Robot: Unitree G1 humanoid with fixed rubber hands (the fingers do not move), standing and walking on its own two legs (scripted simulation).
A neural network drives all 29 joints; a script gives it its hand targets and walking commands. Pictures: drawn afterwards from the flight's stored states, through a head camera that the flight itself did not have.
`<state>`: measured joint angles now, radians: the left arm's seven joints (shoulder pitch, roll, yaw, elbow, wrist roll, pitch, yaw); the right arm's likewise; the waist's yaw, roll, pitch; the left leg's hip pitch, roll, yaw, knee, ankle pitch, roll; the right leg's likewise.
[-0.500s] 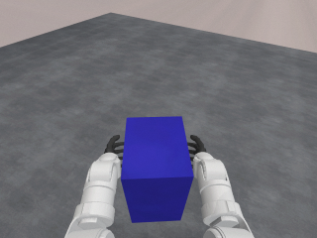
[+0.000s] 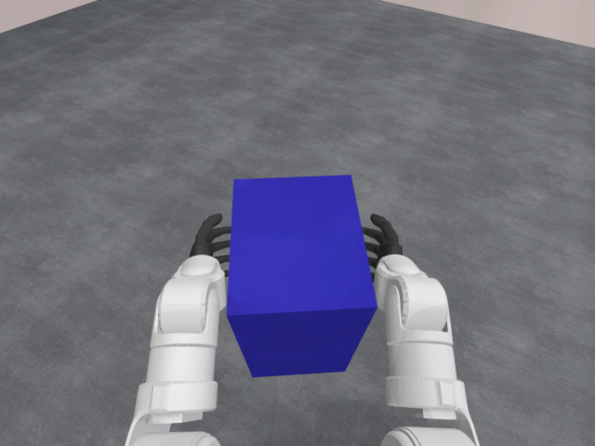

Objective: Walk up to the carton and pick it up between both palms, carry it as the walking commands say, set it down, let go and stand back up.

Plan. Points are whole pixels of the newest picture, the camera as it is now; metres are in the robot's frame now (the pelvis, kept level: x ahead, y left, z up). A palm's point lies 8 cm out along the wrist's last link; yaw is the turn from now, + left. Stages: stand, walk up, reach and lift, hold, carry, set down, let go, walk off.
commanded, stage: carry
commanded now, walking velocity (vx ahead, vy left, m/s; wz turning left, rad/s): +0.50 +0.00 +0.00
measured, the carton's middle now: (296, 287) +0.33 +0.01 +0.01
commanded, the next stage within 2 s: none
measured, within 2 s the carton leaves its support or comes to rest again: neither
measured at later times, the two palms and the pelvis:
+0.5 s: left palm (218, 165) +0.49 +0.13 +0.11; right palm (373, 171) +0.49 -0.11 +0.11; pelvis +0.19 +0.01 +0.00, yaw +0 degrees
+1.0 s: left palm (232, 94) +0.74 +0.15 +0.08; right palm (349, 99) +0.74 -0.10 +0.09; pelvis +0.44 +0.02 +0.00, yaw -1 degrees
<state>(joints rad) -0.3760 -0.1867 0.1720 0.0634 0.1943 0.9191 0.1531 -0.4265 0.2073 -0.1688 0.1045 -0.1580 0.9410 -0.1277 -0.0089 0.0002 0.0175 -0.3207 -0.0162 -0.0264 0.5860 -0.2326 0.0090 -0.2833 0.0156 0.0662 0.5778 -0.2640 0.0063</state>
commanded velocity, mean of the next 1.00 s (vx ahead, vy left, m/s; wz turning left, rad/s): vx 0.50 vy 0.00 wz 0.00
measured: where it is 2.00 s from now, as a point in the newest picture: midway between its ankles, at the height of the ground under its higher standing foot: (287, 295)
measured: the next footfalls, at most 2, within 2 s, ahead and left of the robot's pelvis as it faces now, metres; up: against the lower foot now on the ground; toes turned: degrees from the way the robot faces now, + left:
left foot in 0.44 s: +0.29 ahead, +0.11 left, +0.00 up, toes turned +4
right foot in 0.64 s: +0.29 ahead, -0.11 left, +0.00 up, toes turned -5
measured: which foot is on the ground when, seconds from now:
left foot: down 0.00-0.22, up 0.24-0.42, down 0.44-0.68, up 0.70-0.86, down 0.88-1.00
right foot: down 0.00-0.46, up 0.48-0.62, down 0.64-0.92, up 0.94-1.00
